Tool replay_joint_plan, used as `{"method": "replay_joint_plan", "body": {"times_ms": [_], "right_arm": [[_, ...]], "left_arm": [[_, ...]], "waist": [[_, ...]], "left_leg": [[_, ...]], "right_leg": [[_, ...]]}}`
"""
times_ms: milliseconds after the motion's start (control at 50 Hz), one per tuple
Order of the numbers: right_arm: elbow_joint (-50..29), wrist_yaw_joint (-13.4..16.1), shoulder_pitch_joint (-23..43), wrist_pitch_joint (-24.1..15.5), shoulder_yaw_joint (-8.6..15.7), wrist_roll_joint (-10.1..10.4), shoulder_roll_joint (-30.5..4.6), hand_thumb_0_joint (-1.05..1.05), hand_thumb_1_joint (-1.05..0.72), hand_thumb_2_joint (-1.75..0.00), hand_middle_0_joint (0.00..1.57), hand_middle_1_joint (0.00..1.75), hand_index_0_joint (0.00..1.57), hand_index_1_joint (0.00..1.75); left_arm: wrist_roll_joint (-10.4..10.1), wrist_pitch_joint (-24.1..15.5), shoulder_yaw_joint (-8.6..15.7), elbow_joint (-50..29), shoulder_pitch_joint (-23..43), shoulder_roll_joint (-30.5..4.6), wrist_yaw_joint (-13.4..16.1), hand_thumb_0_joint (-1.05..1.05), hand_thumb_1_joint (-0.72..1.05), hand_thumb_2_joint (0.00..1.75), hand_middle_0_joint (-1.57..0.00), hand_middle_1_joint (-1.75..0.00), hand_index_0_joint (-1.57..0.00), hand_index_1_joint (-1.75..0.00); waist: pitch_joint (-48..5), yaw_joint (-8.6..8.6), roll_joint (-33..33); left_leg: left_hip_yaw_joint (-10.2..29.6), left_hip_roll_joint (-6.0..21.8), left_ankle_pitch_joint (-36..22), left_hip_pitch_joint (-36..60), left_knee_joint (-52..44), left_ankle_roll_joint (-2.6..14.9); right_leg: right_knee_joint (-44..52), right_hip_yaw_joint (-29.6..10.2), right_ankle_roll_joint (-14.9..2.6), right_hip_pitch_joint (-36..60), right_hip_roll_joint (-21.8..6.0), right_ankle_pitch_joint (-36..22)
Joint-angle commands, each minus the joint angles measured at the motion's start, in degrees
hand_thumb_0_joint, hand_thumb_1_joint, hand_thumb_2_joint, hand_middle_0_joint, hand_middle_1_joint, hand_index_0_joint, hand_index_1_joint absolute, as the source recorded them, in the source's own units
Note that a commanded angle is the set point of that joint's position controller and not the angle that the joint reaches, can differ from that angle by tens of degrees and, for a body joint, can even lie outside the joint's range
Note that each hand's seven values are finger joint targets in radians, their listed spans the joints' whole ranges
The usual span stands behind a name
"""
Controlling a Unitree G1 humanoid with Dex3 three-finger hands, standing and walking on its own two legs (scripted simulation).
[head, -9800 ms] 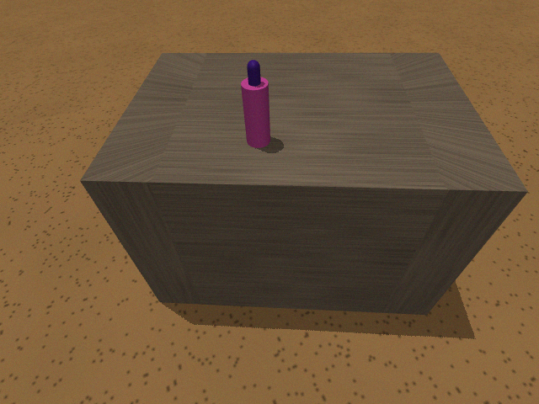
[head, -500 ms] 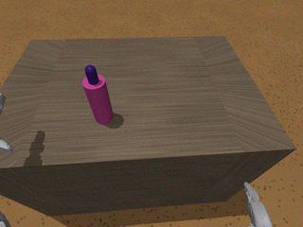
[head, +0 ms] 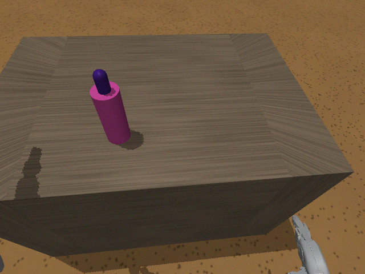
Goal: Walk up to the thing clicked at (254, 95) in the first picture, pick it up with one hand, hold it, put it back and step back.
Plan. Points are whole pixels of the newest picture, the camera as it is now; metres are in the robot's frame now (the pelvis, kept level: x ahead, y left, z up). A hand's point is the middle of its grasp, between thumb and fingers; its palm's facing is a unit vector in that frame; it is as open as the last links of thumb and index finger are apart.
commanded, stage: go down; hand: left
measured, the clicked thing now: (110, 108) +0.51 +0.17 +0.06
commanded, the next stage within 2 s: approach in 0.58 s
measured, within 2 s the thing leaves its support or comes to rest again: neither
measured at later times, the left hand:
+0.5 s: hand out of the picture +0.41 +0.36 +0.14, palm faces +0.12 -0.99 +0.00, open 17.7 cm
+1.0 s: hand (17, 131) +0.41 +0.33 +0.10, palm faces +0.07 -1.00 +0.03, open 17.4 cm
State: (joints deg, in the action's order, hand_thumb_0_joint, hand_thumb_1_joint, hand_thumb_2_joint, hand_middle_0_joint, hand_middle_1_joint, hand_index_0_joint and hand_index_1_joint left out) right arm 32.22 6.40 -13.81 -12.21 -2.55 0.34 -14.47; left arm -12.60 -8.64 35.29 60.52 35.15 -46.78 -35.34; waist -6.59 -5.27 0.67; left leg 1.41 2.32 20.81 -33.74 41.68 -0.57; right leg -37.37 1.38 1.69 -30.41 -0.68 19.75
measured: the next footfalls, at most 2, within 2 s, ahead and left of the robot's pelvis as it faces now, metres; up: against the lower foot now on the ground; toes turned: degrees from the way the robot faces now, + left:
none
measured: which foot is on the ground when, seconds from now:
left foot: down 0.00-1.00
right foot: down 0.00-1.00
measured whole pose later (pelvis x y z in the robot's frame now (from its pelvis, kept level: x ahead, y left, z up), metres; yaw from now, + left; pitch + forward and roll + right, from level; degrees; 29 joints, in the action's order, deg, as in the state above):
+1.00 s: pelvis -0.01 +0.01 -0.02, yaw +0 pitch +16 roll -3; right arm 22.6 4.5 -17.0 -12.1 -2.9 0.1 -14.7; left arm -12.4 -9.5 30.0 62.9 39.4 -43.5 -32.6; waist -7.6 -5.9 0.3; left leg 1.7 2.2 23.8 -41.7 50.0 -0.2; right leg -45.3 1.4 2.1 -38.2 -0.8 22.6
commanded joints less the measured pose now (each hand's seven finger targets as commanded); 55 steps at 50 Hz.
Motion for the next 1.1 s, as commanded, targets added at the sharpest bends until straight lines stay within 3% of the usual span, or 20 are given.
{"method": "replay_joint_plan", "body": {"times_ms": [0, 60, 100, 160, 200, 240, 300, 380, 460, 480, 520, 700, 780, 820, 840, 880, 900, 940, 1000, 1080], "right_arm": [[-6.9, 0.9, 2.1, -2.7, 4.6, -0.2, -9.6, 0.0, 0.54, -0.05, 0.05, 0.05, 0.05, 0.05], [-7.5, 0.8, 1.4, -2.7, 4.9, -0.2, -9.7, 0.0, 0.54, -0.05, 0.05, 0.05, 0.05, 0.05], [-10.2, 0.4, 2.8, -2.9, 3.0, 0.0, -8.3, 0.0, 0.54, -0.05, 0.05, 0.05, 0.05, 0.05], [-9.8, 0.7, 0.8, -2.6, 4.9, -0.1, -10.3, 0.0, 0.54, -0.05, 0.05, 0.05, 0.05, 0.05], [-8.8, 0.3, 0.6, -2.7, 2.6, 0.0, -8.1, 0.0, 0.54, -0.05, 0.05, 0.05, 0.05, 0.05], [-12.0, 0.5, 1.8, -2.8, 4.7, -0.1, -10.7, 0.0, 0.54, -0.05, 0.05, 0.05, 0.05, 0.05], [-11.5, 0.4, -0.4, -2.6, 3.4, 0.1, -8.9, 0.0, 0.54, -0.05, 0.05, 0.05, 0.05, 0.05], [-10.9, 0.7, -0.5, -2.3, 3.9, 0.2, -9.4, 0.0, 0.54, -0.05, 0.05, 0.05, 0.05, 0.05], [-10.0, 0.7, -2.5, -2.0, 4.4, 0.1, -9.6, 0.0, 0.53, -0.05, 0.05, 0.05, 0.05, 0.05], [-11.6, 0.5, -1.0, -2.2, 3.5, 0.2, -9.1, 0.0, 0.53, -0.05, 0.05, 0.05, 0.05, 0.05], [-14.3, 0.5, -0.5, -2.2, 4.2, 0.1, -9.7, 0.0, 0.53, -0.05, 0.05, 0.05, 0.05, 0.05], [-11.9, 0.4, -1.7, -2.2, 3.9, 0.2, -8.9, 0.0, 0.54, -0.05, 0.05, 0.05, 0.05, 0.05], [-11.9, 0.3, -1.8, -2.1, 3.4, -0.2, -8.3, 0.0, 0.55, -0.05, 0.05, 0.05, 0.05, 0.05], [-15.4, 0.2, -0.4, -2.5, 4.6, -0.2, -9.8, 0.0, 0.55, -0.05, 0.05, 0.05, 0.05, 0.05], [-14.4, -0.1, -1.5, -2.5, 3.4, -0.3, -8.9, 0.0, 0.56, -0.04, 0.05, 0.05, 0.05, 0.05], [-15.1, -0.3, -2.4, -2.5, 4.5, -0.1, -9.4, 0.0, 0.56, -0.04, 0.05, 0.05, 0.05, 0.05], [-17.5, -0.6, -3.2, -2.6, 5.2, -0.2, -10.2, 0.0, 0.57, -0.04, 0.05, 0.05, 0.05, 0.05], [-18.3, -1.4, -3.9, -2.5, 3.9, -0.3, -8.9, 0.0, 0.57, -0.04, 0.05, 0.05, 0.05, 0.05], [-21.1, -2.3, -5.0, -2.2, 6.1, -0.5, -11.1, 0.0, 0.57, -0.04, 0.05, 0.05, 0.05, 0.05], [-24.6, -3.5, -5.2, -0.8, 7.0, -1.0, -11.0, 0.0, 0.57, -0.04, 0.05, 0.05, 0.05, 0.05]], "left_arm": [[-1.5, -3.7, 3.0, -12.0, 21.3, -23.5, -0.2, 0.0, -0.61, 0.03, -0.05, -0.02, -0.04, -0.03], [-1.3, -3.4, 3.1, -10.9, 21.6, -24.2, 0.1, 0.0, -0.59, 0.03, -0.05, -0.02, -0.04, -0.03], [-1.0, -3.3, 2.7, -11.0, 21.9, -23.6, 0.1, 0.0, -0.58, 0.03, -0.04, -0.02, -0.04, -0.02], [-0.8, -2.9, 2.0, -10.1, 21.7, -23.4, 0.1, 0.0, -0.59, 0.03, -0.05, -0.02, -0.04, -0.03], [-1.0, -2.7, 2.4, -9.2, 21.5, -23.5, 0.0, 0.0, -0.58, 0.02, -0.04, -0.01, -0.04, -0.02], [-1.2, -2.9, 3.2, -9.8, 22.0, -25.1, -0.2, 0.0, -0.61, 0.02, -0.05, -0.02, -0.05, -0.02], [-1.2, -3.0, 3.4, -12.2, 22.2, -24.5, -0.1, 0.0, -0.59, 0.02, -0.04, -0.02, -0.04, -0.02], [-0.8, -1.9, 3.4, -13.6, 23.1, -25.2, 1.1, 0.0, -0.59, 0.03, -0.04, -0.02, -0.04, -0.03], [-0.9, -1.2, 2.7, -9.7, 19.8, -22.5, 1.0, 0.0, -0.59, 0.02, -0.04, -0.02, -0.04, -0.03], [-0.9, -1.4, 3.2, -10.5, 18.9, -23.3, 1.0, 0.0, -0.6, 0.03, -0.04, -0.02, -0.04, -0.03], [-0.8, -1.8, 3.8, -11.6, 19.7, -24.2, 0.7, 0.0, -0.6, 0.02, -0.05, -0.02, -0.05, -0.02], [-1.0, -1.1, 4.3, -14.2, 20.7, -24.3, 0.7, 0.0, -0.5, 0.03, -0.08, -0.03, -0.05, -0.06], [0.0, -0.7, -0.5, -10.4, 21.3, -18.1, 0.9, 0.0, -0.51, 0.04, -0.08, -0.04, -0.06, -0.06], [-0.3, -1.4, -2.1, -8.2, 21.6, -15.3, 0.8, 0.0, -0.5, 0.03, -0.08, -0.03, -0.06, -0.05], [-0.7, -2.0, -2.7, -8.5, 22.6, -14.6, 1.0, 0.0, -0.5, 0.03, -0.07, -0.03, -0.05, -0.05], [-1.2, -3.0, -3.5, -7.8, 23.0, -12.5, 1.6, 0.0, -0.51, 0.04, -0.07, -0.04, -0.05, -0.05], [-1.5, -3.5, -3.8, -7.1, 23.2, -11.2, 1.8, 0.0, -0.51, 0.04, -0.06, -0.04, -0.06, -0.05], [-1.2, -4.7, -5.1, -7.8, 24.1, -8.7, 3.1, 0.0, -0.53, 0.05, -0.06, -0.04, -0.05, -0.05], [-1.3, -7.0, -5.9, -10.1, 26.7, -6.1, 5.0, 0.0, -0.53, 0.04, -0.05, -0.04, -0.05, -0.04], [-0.1, -9.9, -4.7, -13.5, 30.5, -7.3, 10.0, 0.0, -0.55, 0.04, -0.05, -0.04, -0.06, -0.04]], "waist": [[-20.3, 1.05, -12.2], [-19.8, 0.69, -12.1], [-20.9, 1.05, -11.4], [-20.5, 0.16, -11.4], [-19.0, 0.99, -12.2], [-20.9, 0.33, -11.0], [-23.7, 0.78, -12.4], [-22.5, 1.2, -13.3], [-19.9, 0.34, -10.4], [-20.1, 1.46, -9.9], [-23.3, 0.89, -10.0], [-22.3, 1.08, -13.0], [-18.0, -0.65, -11.3], [-17.4, -2.06, -8.7], [-15.9, -1.63, -9.2], [-16.0, -2.29, -8.5], [-16.9, -3.27, -8.3], [-17.0, -2.94, -8.4], [-20.5, -3.83, -10.3], [-23.3, -3.04, -11.9]], "left_leg": [[0.6, -1.0, -26.6, 18.9, -2.1, 1.08], [0.4, -1.1, -24.9, 17.6, -1.8, 1.07], [0.5, -1.0, -24.9, 17.1, -1.6, 1.09], [0.5, -0.9, -24.4, 17.1, -1.3, 1.07], [1.0, -0.6, -23.9, 16.6, -1.3, 0.84], [0.9, -0.7, -24.7, 16.4, -0.7, 1.08], [0.9, -0.7, -27.5, 18.5, 0.3, 1.08], [0.5, -1.0, -26.0, 17.3, 0.0, 1.07], [0.5, -0.8, -26.1, 16.2, 0.3, 1.26], [0.4, -1.0, -26.7, 15.0, 0.6, 1.37], [0.3, -1.1, -28.4, 16.1, 1.4, 1.53], [0.5, -0.8, -31.0, 17.6, 1.4, 1.16], [0.4, -0.8, -25.9, 15.6, 1.0, 1.44], [0.9, -0.4, -21.4, 14.7, 1.0, 1.42], [0.7, -0.7, -18.5, 13.1, 0.8, 1.43], [0.7, -0.7, -15.7, 12.2, 1.7, 1.46], [0.9, -0.7, -15.5, 12.2, 2.4, 1.35], [1.2, -0.4, -15.6, 11.3, 3.6, 1.13], [2.2, 0.6, -18.5, 12.9, 5.8, 0.32], [2.1, 0.4, -20.5, 10.9, 8.5, 0.0]], "right_leg": [[2.0, 1.2, -2.26, 0.9, 1.2, -18.1], [1.8, 1.1, -2.33, 0.8, 1.3, -17.3], [1.4, 1.1, -2.36, 1.7, 1.3, -17.4], [1.2, 1.1, -2.31, -0.2, 1.4, -17.0], [0.9, 1.5, -2.56, -1.7, 1.8, -14.7], [0.6, 1.3, -2.34, -0.4, 1.6, -16.3], [0.1, 1.2, -2.22, -0.3, 1.6, -18.0], [0.2, 0.9, -2.34, 0.1, 1.5, -17.5], [0.0, 1.3, -2.19, -1.1, 1.7, -17.5], [-0.4, 1.1, -2.13, 0.3, 1.5, -18.4], [-0.8, 1.0, -1.94, 1.5, 1.4, -20.5], [-0.8, 1.0, -2.1, 0.4, 1.4, -20.6], [-1.0, 1.0, -2.19, -3.4, 1.5, -17.2], [-1.2, 1.5, -2.2, -5.4, 1.8, -13.8], [-1.3, 1.5, -2.16, -5.6, 1.8, -12.2], [-2.2, 1.4, -2.21, -8.1, 1.8, -10.1], [-2.8, 1.5, -2.13, -8.5, 1.8, -10.2], [-4.3, 1.8, -2.32, -10.4, 2.0, -9.7], [-7.0, 2.2, -2.56, -13.6, 2.2, -9.6], [-9.4, 1.6, -2.79, -13.3, 1.8, -11.3]]}}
